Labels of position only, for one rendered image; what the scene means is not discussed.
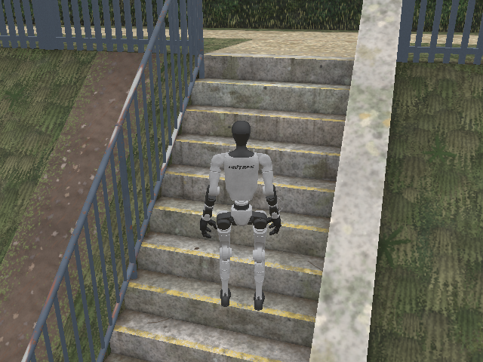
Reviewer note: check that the stairs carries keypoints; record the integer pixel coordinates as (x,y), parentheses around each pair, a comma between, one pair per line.
(297,110)

